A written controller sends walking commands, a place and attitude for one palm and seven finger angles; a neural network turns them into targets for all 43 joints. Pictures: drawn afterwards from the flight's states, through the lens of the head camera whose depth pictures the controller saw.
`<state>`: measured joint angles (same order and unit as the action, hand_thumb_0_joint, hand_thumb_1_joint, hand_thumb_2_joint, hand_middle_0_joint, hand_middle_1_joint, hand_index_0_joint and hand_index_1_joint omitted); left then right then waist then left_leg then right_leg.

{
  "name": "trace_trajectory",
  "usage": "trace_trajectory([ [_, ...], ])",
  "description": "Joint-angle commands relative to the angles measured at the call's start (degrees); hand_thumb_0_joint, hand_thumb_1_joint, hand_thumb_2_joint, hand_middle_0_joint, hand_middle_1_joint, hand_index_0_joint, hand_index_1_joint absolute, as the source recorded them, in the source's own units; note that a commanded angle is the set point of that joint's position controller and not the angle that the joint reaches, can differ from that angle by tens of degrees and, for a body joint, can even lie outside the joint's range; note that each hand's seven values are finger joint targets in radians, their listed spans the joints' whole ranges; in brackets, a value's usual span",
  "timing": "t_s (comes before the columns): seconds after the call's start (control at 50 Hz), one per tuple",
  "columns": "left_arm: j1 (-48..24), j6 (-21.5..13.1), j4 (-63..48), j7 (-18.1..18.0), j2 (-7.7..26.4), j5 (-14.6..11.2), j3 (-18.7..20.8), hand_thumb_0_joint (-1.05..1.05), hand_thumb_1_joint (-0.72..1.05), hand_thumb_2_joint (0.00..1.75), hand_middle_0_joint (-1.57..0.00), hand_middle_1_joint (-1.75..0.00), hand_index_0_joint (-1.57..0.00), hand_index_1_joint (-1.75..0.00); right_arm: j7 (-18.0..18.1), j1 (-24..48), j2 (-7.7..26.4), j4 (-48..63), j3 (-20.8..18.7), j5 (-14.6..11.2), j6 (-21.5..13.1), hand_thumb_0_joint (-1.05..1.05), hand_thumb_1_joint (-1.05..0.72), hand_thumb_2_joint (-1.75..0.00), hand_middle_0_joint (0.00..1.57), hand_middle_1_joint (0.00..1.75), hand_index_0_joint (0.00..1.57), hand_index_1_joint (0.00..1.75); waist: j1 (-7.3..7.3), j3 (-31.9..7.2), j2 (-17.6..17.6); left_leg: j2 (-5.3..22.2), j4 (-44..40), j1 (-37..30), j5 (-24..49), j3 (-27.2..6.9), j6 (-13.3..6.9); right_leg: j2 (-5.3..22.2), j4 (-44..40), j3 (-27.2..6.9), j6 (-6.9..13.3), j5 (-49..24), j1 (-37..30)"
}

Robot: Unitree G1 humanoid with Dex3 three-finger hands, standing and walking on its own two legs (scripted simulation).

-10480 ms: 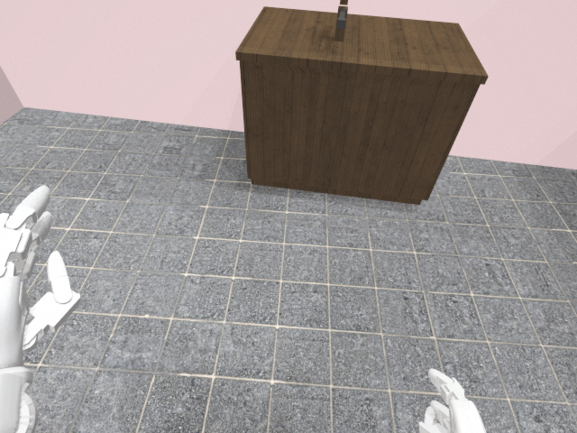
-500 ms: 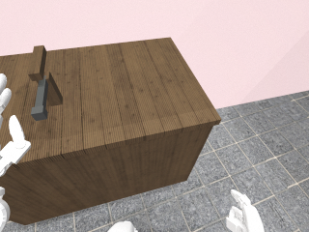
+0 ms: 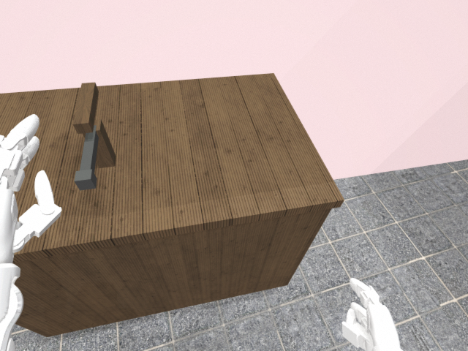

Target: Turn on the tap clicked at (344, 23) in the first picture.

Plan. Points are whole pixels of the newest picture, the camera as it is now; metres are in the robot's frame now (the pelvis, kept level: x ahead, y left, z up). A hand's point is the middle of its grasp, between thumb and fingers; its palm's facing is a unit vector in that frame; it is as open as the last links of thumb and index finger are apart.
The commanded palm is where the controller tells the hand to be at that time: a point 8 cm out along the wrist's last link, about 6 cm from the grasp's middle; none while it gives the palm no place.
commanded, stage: come to a stop and stand still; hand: left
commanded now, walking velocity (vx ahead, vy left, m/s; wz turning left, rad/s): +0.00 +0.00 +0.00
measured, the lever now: (85, 179) +0.37 +0.33 +0.05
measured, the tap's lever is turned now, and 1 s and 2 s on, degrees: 0 0 0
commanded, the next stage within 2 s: look again from close up in 0.62 s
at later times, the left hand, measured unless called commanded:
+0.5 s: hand (2, 250) +0.18 +0.29 +0.16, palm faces +0.43 -0.84 -0.33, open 7.4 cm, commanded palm +0.12 +0.32 +0.17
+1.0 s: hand (26, 244) +0.19 +0.28 +0.15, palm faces +0.41 -0.84 -0.36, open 7.4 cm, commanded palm +0.13 +0.31 +0.17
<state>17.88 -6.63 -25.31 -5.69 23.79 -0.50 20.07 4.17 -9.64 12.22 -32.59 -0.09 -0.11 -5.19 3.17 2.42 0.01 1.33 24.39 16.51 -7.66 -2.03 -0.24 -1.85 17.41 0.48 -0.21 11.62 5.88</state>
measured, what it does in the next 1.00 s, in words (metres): stands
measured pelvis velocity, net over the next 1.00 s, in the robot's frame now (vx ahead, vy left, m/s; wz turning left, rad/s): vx -0.02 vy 0.03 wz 0.01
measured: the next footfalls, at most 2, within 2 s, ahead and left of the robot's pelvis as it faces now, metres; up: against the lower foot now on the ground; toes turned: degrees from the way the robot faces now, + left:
none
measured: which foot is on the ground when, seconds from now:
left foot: down 0.00-1.00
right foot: down 0.00-1.00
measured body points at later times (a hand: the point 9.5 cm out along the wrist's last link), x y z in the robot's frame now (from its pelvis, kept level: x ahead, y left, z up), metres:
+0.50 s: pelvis -0.04 +0.04 -0.01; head -0.03 +0.07 +0.44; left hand +0.15 +0.34 +0.18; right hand +0.12 -0.17 -0.08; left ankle +0.05 +0.12 -0.74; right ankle -0.03 -0.12 -0.74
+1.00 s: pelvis -0.02 +0.03 +0.00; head -0.01 +0.05 +0.44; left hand +0.16 +0.32 +0.17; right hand +0.16 -0.19 -0.07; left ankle +0.05 +0.12 -0.75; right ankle -0.03 -0.12 -0.74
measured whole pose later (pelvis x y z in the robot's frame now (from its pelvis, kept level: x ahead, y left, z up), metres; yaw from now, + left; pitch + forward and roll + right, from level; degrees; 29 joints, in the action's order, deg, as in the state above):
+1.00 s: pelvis -0.02 +0.03 +0.00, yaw +1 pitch -2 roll -3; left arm 22.0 -13.1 -23.4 -6.2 19.5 -0.3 19.4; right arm 1.6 -12.1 11.2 -34.1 0.7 -0.3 -8.4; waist 2.0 2.7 -0.1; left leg 0.1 25.8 17.5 -6.8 -0.4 -2.1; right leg -1.2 20.5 -2.0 -1.8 11.6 7.5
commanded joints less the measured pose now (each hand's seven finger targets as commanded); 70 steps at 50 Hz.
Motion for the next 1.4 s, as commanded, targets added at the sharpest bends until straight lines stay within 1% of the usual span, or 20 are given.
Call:
trace_trajectory([
  [0.0, 0.9, -8.2, 5.0, 1.3, 1.9, -2.1, 3.4, 0.00, 0.90, 0.90, -0.20, -0.30, -0.20, -0.30, -3.1, 1.5, 7.2, 8.1, -4.4, -1.6, -5.3, 0.00, -0.90, -0.90, 0.20, 0.30, 0.20, 0.30, 0.29, -15.6, -9.7, 1.1, 2.8, -13.2, 18.2, 3.6, -1.3, 6.3, 4.6, -5.6, 1.3, -22.9, 1.7],
  [0.02, 0.1, -8.9, -6.0, 1.4, 2.9, -2.4, 2.4, 0.00, 0.90, 0.90, -0.20, -0.30, -0.20, -0.30, -3.9, 0.6, 7.8, 9.3, -4.5, -1.5, -5.1, 0.00, -0.90, -0.90, 0.20, 0.30, 0.20, 0.30, -0.18, -16.6, -9.6, 1.9, 2.0, -12.5, 20.0, 2.2, -1.4, 5.3, 5.7, -5.2, 1.2, -18.8, -0.1],
  [0.06, 3.4, -9.7, -12.3, 1.1, 5.5, -2.6, 2.7, 0.00, 0.90, 0.90, -0.20, -0.30, -0.20, -0.30, -4.7, 2.5, 7.3, 10.2, -3.7, -1.2, -5.7, 0.00, -0.90, -0.90, 0.20, 0.30, 0.20, 0.30, 0.19, -14.2, -5.3, 2.3, 0.9, -9.7, 15.8, 0.6, -1.3, 4.2, 4.9, -4.0, 0.8, -11.2, 1.6],
  [0.1, 7.2, -9.8, -12.9, 0.4, 7.4, -2.9, 4.8, 0.00, 0.90, 0.90, -0.20, -0.30, -0.20, -0.30, -4.6, 3.3, 7.0, 10.1, -3.0, -1.5, -6.0, 0.00, -0.90, -0.90, 0.20, 0.30, 0.20, 0.30, -0.05, -12.1, -2.4, 2.4, -1.1, -8.0, 7.2, 0.2, -1.1, 3.5, 4.1, -3.0, 0.8, -5.3, 3.3],
  [0.16, 3.4, -11.0, -11.3, -0.3, 10.3, -2.8, 8.9, 0.00, 0.90, 0.90, -0.20, -0.30, -0.20, -0.30, -2.8, 3.6, 6.8, 10.3, -2.4, -0.8, -6.0, 0.00, -0.90, -0.90, 0.20, 0.30, 0.20, 0.30, -1.00, -5.9, 0.8, 2.3, -4.7, -1.9, -10.4, -2.2, -1.1, 3.3, 1.1, -3.8, 0.8, 6.1, 6.7],
  [0.2, -1.5, -12.0, -12.8, -0.7, 13.4, -2.2, 11.9, 0.00, 0.90, 0.90, -0.20, -0.30, -0.20, -0.30, -1.8, 4.1, 7.1, 9.9, -2.2, -0.8, -5.9, 0.00, -0.90, -0.90, 0.20, 0.30, 0.20, 0.30, -1.46, -4.4, -3.2, 3.0, -6.8, -0.4, -16.2, -3.8, -1.7, 2.8, 1.7, -3.5, 0.9, 9.4, 7.1],
  [0.26, -5.2, -13.1, -11.1, -0.6, 10.2, -1.3, 9.0, 0.00, 0.90, 0.90, -0.20, -0.30, -0.20, -0.30, -1.5, 2.8, 6.8, 9.4, -2.1, -0.7, -6.9, 0.00, -0.90, -0.90, 0.20, 0.30, 0.20, 0.30, -1.49, -5.2, -9.5, 4.7, -10.3, 4.8, -25.4, -5.9, -3.0, 1.8, 6.3, -2.0, 0.8, 8.6, 1.6],
  [0.34, -4.5, -13.4, -12.2, -0.6, 6.8, -0.4, 5.6, 0.00, 0.90, 0.90, -0.20, -0.30, -0.20, -0.30, -2.3, 2.6, 6.6, 8.3, -1.9, -0.8, -8.8, 0.00, -0.90, -0.90, 0.20, 0.30, 0.20, 0.30, -1.31, -7.0, -9.3, 5.1, -10.9, 5.0, -28.5, -6.7, -3.2, 1.3, 7.6, -1.6, 0.8, 7.1, -0.4],
  [0.46, -3.3, -12.4, -10.5, -1.0, 5.0, 0.4, 4.0, 0.00, 0.90, 0.90, -0.20, -0.30, -0.20, -0.30, -3.1, 2.3, 6.4, 6.4, -1.8, -0.3, -8.9, 0.00, -0.90, -0.90, 0.20, 0.30, 0.20, 0.30, -1.68, -5.1, -4.9, 3.1, -8.6, 1.3, -25.0, -5.2, -1.6, 1.4, 1.6, -3.1, 1.0, 8.9, 4.9],
  [0.6, -3.5, -11.5, -11.0, -0.9, 6.8, 0.1, 6.3, 0.00, 0.90, 0.90, -0.20, -0.30, -0.20, -0.30, -2.6, 3.3, 5.9, 6.8, -1.5, -0.3, -8.0, 0.00, -0.90, -0.90, 0.20, 0.30, 0.20, 0.30, -1.67, -6.7, -6.5, 3.0, -9.3, -2.1, -22.2, -4.9, -1.2, 0.9, 1.1, -3.1, 0.8, 6.9, 5.0],
  [0.66, -3.5, -11.1, -11.2, -0.8, 4.9, 0.2, 4.7, 0.00, 0.90, 0.90, -0.20, -0.30, -0.20, -0.30, -2.6, 3.2, 6.0, 7.3, -1.5, -0.4, -7.7, 0.00, -0.90, -0.90, 0.20, 0.30, 0.20, 0.30, -1.64, -6.3, -6.3, 3.3, -10.2, -0.5, -24.1, -5.2, -1.4, 0.5, 1.8, -2.7, 0.7, 6.7, 3.6],
  [0.7, -2.7, -10.8, -12.0, -1.0, 6.4, 0.2, 6.1, 0.00, 0.90, 0.90, -0.20, -0.30, -0.20, -0.30, -2.5, 3.6, 5.8, 7.5, -1.6, -0.5, -7.7, 0.00, -0.90, -0.90, 0.20, 0.30, 0.20, 0.30, -1.58, -7.1, -7.0, 3.2, -9.8, -1.9, -22.9, -4.5, -1.4, 0.6, 1.3, -2.7, 0.6, 5.9, 3.6],
  [0.74, -2.4, -10.6, -11.5, -1.0, 4.7, 0.2, 4.6, 0.00, 0.90, 0.90, -0.20, -0.30, -0.20, -0.30, -2.5, 3.2, 5.8, 7.5, -1.6, -0.5, -7.5, 0.00, -0.90, -0.90, 0.20, 0.30, 0.20, 0.30, -1.62, -6.9, -5.0, 3.1, -9.3, -1.9, -21.3, -4.8, -1.4, 0.9, 1.0, -2.8, 0.7, 5.0, 3.4],
  [0.8, -2.1, -10.3, -11.3, -1.1, 5.8, 0.3, 5.3, 0.00, 0.90, 0.90, -0.20, -0.30, -0.20, -0.30, -2.4, 3.6, 6.1, 7.5, -1.8, -0.6, -7.4, 0.00, -0.90, -0.90, 0.20, 0.30, 0.20, 0.30, -1.71, -6.2, -6.8, 2.9, -9.4, -3.2, -21.3, -4.2, -1.2, 0.8, 0.4, -3.0, 0.7, 6.0, 5.1],
  [0.84, -1.7, -10.0, -10.0, -1.2, 4.6, 0.2, 4.3, 0.00, 0.90, 0.90, -0.20, -0.30, -0.20, -0.30, -2.3, 3.3, 5.9, 7.6, -1.7, -0.6, -7.0, 0.00, -0.90, -0.90, 0.20, 0.30, 0.20, 0.30, -1.66, -5.5, -5.0, 2.9, -8.9, -2.1, -21.3, -4.2, -1.4, 1.1, -0.1, -3.4, 0.7, 5.8, 4.6],
  [0.98, -1.1, -9.6, -10.2, -1.2, 5.1, -0.5, 4.7, 0.00, 0.90, 0.90, -0.20, -0.30, -0.20, -0.30, -2.2, 3.6, 5.9, 7.4, -1.9, -0.6, -6.3, 0.00, -0.90, -0.90, 0.20, 0.30, 0.20, 0.30, -1.71, -5.9, -2.6, 1.3, -4.9, -5.3, -13.3, -2.2, -1.1, 2.3, -2.3, -4.7, 1.2, 4.3, 6.4],
  [1.1, 1.7, -9.4, -13.0, -1.4, 7.4, -1.1, 7.2, 0.00, 0.90, 0.90, -0.20, -0.30, -0.20, -0.30, -2.0, 4.1, 5.7, 7.5, -1.9, -0.9, -5.8, 0.00, -0.90, -0.90, 0.20, 0.30, 0.20, 0.30, -1.45, -8.9, -4.8, 1.6, -3.7, -8.0, -2.0, -1.6, -1.4, 2.2, 0.9, -2.9, 0.7, -4.0, 3.5],
  [1.24, 4.2, -8.9, -13.6, -1.4, 6.4, -1.8, 6.6, 0.00, 0.90, 0.90, -0.20, -0.30, -0.20, -0.30, -1.9, 3.4, 5.7, 8.2, -1.9, -1.1, -4.9, 0.00, -0.90, -0.90, 0.20, 0.30, 0.20, 0.30, -1.33, -11.0, -3.9, 2.4, -1.0, -10.7, 12.6, -1.1, -1.5, 2.8, 2.6, -2.3, 0.3, -10.9, 2.8],
  [1.3, 5.3, -8.3, -12.8, -1.4, 7.1, -1.9, 7.5, 0.00, 0.90, 0.90, -0.20, -0.30, -0.20, -0.30, -1.7, 3.6, 5.7, 8.2, -1.9, -1.2, -4.3, 0.00, -0.90, -0.90, 0.20, 0.30, 0.20, 0.30, -1.34, -11.2, -3.3, 2.3, -0.1, -11.4, 14.6, -0.6, -1.4, 3.0, 2.1, -2.5, 0.3, -12.9, 3.2],
  [1.38, 3.8, -7.7, -12.6, -1.4, 5.9, -2.1, 6.1, 0.00, 0.90, 0.90, -0.20, -0.30, -0.20, -0.30, -1.7, 3.4, 5.8, 8.5, -2.1, -1.1, -3.6, 0.00, -0.90, -0.90, 0.20, 0.30, 0.20, 0.30, -1.64, -10.6, -2.5, 2.1, -0.8, -10.5, 9.2, -0.7, -1.5, 3.1, 1.4, -2.7, 0.4, -10.0, 3.2],
])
